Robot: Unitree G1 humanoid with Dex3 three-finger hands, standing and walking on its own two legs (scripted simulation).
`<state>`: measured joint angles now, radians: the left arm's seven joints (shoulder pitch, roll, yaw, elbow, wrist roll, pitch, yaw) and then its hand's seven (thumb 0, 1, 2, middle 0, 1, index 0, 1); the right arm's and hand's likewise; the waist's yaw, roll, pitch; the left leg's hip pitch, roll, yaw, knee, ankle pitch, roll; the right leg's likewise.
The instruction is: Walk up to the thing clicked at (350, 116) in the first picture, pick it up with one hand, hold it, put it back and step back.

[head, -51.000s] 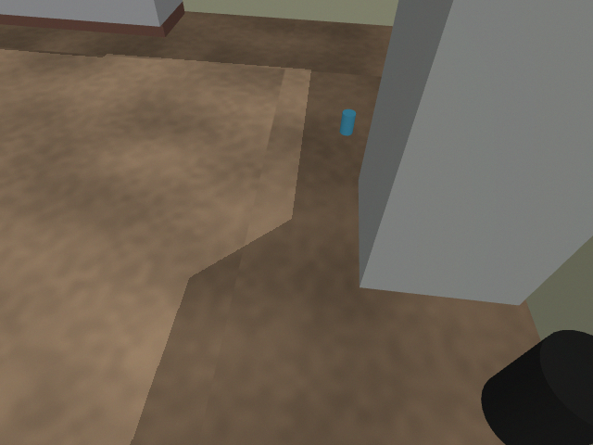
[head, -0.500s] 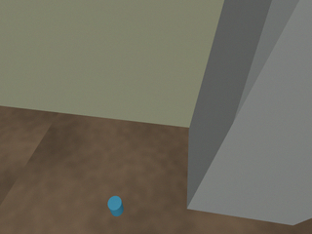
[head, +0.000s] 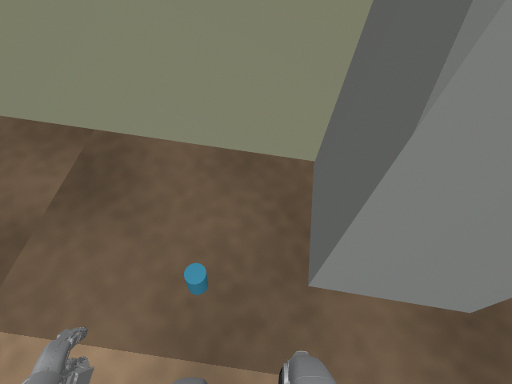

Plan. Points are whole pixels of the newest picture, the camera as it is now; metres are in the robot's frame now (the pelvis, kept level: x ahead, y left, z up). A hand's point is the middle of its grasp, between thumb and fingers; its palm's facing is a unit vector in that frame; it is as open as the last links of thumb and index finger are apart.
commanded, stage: step back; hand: left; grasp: from the side
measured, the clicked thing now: (196, 279) +0.49 +0.16 -0.68
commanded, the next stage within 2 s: none
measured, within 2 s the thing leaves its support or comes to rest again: neither
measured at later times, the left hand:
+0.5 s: hand out of the picture +0.03 +0.26 -0.13, palm faces -0.11 -0.91 -0.40, open 7.4 cm
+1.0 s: hand out of the picture -0.12 +0.31 -0.14, palm faces -0.09 -0.93 -0.36, open 7.4 cm
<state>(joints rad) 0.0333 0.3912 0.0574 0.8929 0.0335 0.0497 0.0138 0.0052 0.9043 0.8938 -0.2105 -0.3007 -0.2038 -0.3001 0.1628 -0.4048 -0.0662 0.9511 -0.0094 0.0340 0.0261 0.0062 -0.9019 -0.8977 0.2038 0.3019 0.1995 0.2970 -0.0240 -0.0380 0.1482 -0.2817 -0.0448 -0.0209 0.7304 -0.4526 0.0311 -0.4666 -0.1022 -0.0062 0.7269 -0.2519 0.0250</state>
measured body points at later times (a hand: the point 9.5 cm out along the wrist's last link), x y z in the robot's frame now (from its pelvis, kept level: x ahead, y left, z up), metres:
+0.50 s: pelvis -0.10 +0.01 +0.01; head -0.04 +0.00 +0.46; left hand +0.04 +0.31 -0.10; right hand -0.01 -0.31 -0.11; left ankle -0.06 +0.11 -0.68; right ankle -0.09 -0.12 -0.71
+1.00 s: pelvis -0.23 +0.04 +0.02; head -0.16 +0.07 +0.47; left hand -0.11 +0.35 -0.11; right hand -0.15 -0.28 -0.07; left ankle -0.17 +0.15 -0.71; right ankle -0.29 -0.13 -0.61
